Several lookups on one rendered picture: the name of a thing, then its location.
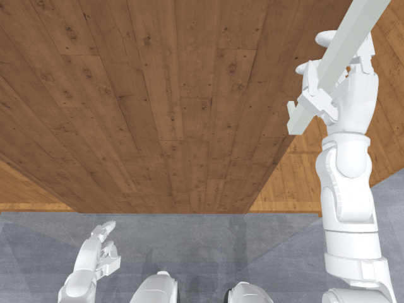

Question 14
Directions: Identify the right robot upper arm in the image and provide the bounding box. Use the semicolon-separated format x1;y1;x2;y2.
322;288;391;303

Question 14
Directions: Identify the robot left shin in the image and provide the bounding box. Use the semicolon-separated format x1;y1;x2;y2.
157;271;170;276

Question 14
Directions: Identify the handle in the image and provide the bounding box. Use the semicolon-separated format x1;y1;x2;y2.
287;0;391;135

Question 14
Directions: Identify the robot left thigh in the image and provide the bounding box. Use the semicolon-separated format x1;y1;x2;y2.
130;274;177;303

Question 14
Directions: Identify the left robot hand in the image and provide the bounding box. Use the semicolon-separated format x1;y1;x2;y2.
73;220;121;280

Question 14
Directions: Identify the wardrobe door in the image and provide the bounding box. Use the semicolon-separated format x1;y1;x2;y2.
0;160;63;203
0;0;353;214

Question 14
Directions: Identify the left robot forearm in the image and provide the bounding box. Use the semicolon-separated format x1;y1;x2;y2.
58;270;97;303

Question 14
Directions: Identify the right robot hand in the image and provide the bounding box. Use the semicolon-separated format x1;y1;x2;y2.
295;30;379;135

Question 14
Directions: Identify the right robot forearm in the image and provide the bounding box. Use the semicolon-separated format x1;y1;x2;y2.
316;131;397;303

